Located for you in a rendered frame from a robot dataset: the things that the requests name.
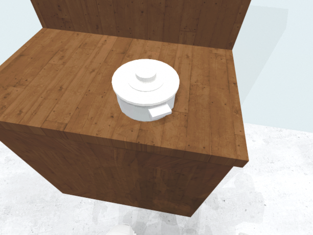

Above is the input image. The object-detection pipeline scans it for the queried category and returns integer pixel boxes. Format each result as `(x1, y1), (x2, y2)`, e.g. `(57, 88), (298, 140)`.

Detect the knob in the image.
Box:
(135, 65), (157, 82)

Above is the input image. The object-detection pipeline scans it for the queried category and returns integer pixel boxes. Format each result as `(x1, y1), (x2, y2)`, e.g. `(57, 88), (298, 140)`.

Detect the pot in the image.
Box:
(116, 94), (176, 121)

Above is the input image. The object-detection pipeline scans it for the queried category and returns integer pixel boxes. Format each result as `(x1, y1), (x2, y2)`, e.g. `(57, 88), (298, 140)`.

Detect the table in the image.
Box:
(0, 0), (251, 217)

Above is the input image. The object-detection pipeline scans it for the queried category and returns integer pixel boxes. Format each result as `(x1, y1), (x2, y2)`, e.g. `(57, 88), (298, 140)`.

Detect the lid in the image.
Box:
(112, 59), (179, 106)

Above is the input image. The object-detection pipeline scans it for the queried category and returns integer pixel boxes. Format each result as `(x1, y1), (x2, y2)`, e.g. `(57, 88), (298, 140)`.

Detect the left robot thigh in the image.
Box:
(106, 225), (136, 235)

